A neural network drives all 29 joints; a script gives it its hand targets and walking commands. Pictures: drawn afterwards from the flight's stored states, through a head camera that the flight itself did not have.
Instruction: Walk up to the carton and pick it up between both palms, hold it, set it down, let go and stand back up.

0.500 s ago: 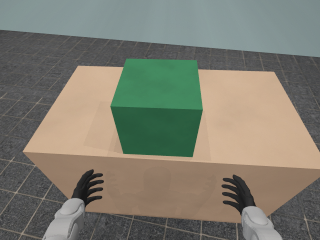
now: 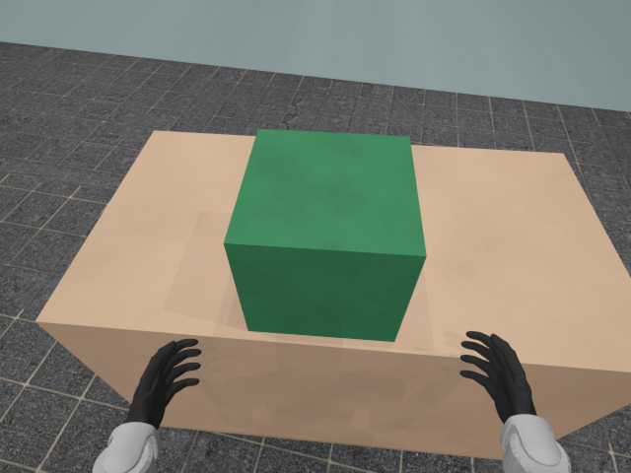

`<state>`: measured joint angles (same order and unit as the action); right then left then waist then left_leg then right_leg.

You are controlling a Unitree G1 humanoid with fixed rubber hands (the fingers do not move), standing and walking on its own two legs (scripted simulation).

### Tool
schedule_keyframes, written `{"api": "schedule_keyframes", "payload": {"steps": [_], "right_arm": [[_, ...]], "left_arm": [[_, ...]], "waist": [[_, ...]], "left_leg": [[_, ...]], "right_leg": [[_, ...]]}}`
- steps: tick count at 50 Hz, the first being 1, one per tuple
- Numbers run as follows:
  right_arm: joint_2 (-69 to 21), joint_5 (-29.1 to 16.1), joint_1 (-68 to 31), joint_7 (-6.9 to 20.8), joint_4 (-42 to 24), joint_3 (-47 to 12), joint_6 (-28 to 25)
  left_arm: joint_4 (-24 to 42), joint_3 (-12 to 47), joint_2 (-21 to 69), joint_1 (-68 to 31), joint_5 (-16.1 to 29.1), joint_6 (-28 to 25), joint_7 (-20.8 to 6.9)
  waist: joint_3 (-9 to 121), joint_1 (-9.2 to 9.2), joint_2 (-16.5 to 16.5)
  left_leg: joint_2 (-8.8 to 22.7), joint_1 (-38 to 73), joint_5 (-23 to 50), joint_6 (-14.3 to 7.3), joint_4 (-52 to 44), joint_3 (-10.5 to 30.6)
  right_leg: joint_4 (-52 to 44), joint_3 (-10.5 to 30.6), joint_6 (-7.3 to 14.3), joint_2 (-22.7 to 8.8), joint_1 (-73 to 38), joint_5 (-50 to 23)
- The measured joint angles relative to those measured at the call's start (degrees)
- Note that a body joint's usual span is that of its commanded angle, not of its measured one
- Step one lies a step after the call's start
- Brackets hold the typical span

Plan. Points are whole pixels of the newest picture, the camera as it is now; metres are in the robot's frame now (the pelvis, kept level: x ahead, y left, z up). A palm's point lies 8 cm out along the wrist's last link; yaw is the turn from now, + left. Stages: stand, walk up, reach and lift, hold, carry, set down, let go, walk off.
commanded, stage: reach and lift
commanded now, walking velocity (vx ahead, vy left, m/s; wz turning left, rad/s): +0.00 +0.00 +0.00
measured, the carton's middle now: (326, 236) +0.46 +0.01 +0.00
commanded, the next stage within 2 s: none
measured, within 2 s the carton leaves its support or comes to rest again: neither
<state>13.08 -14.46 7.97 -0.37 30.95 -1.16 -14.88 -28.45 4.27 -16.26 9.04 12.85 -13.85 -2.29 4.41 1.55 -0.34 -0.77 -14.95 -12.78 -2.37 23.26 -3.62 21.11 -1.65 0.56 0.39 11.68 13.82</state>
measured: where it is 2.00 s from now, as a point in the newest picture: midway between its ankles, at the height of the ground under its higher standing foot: outside the picture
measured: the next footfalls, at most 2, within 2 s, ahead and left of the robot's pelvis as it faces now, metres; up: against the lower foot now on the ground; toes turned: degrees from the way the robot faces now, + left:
none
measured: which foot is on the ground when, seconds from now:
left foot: down 0.00-1.00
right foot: down 0.00-1.00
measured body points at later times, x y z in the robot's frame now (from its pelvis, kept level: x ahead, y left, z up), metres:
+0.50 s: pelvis -0.01 +0.00 +0.00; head -0.01 +0.01 +0.45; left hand +0.30 +0.24 +0.02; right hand +0.30 -0.22 +0.02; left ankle -0.01 +0.09 -0.74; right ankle -0.04 -0.11 -0.74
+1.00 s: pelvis -0.02 +0.01 +0.00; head -0.01 +0.01 +0.45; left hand +0.37 +0.24 +0.08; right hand +0.36 -0.23 +0.07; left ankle -0.01 +0.09 -0.74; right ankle -0.04 -0.11 -0.74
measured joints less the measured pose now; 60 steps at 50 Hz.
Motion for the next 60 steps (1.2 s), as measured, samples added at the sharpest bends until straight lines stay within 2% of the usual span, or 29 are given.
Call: {"api": "schedule_keyframes", "payload": {"steps": [7,13,22,30,34,45,52,60], "right_arm": [[0.02,-1.18,-3.92,-1.05,2.57,-1.05,-3.33],[-0.10,-1.32,-9.32,-1.72,5.39,-0.82,-3.96],[0.56,-2.40,-17.76,-1.56,7.80,0.06,2.94],[2.88,-4.45,-22.91,-1.55,10.97,-1.30,6.79],[3.61,-5.03,-24.86,-1.61,12.11,-1.42,8.66],[4.75,-4.87,-35.14,-0.68,15.78,-0.52,12.69],[5.37,-5.36,-40.50,-1.02,20.12,-2.05,14.62],[5.68,-5.23,-46.46,-1.26,22.07,-2.04,16.75]], "left_arm": [[-1.77,-1.46,-1.97,-3.52,1.21,-1.44,-1.22],[-5.85,-1.15,-3.97,-9.41,3.84,-2.38,-2.01],[-10.22,1.58,-5.97,-19.28,7.28,2.47,-1.09],[-13.16,-0.54,-5.15,-24.01,5.59,5.99,-1.66],[-14.64,-0.73,-5.32,-25.96,6.15,7.94,-1.71],[-17.01,0.92,-6.06,-35.48,8.11,11.48,0.26],[-22.90,-0.64,-6.77,-41.74,7.76,13.55,-0.22],[-26.98,0.68,-8.78,-48.17,10.09,15.22,-0.28]], "waist": [[-0.63,-0.43,-0.25],[-0.97,-0.79,-0.12],[0.13,-1.42,0.00],[2.36,-1.51,0.82],[1.97,-1.33,0.94],[2.57,-1.91,1.07],[3.55,-2.31,1.27],[3.48,-2.35,1.43]], "left_leg": [[0.00,0.52,-0.01,0.12,0.36,0.01],[-0.08,-0.79,0.32,-0.02,1.17,-0.04],[-0.15,-2.32,1.48,-0.26,0.05,-0.23],[-0.04,0.30,2.12,-0.33,-2.73,-0.54],[-0.03,1.09,2.44,-0.40,-3.53,-0.68],[0.03,-2.39,4.17,-0.36,-4.51,-0.50],[0.18,-2.16,4.35,-0.27,-5.14,-0.73],[0.30,-4.25,5.05,-0.13,-5.48,-0.97]], "right_leg": [[1.27,0.00,0.06,-0.03,-0.09,0.50],[2.81,0.02,-0.04,-0.17,1.54,0.58],[1.48,0.24,-0.26,-0.19,3.03,-0.77],[-3.41,0.66,-0.51,0.05,-0.41,-2.73],[-4.61,0.82,-0.59,0.09,-1.32,-3.34],[-5.77,0.64,-0.61,0.18,2.01,-5.08],[-6.68,0.93,-0.68,0.34,1.76,-5.54],[-6.76,1.18,-0.68,0.45,4.07,-6.20]]}}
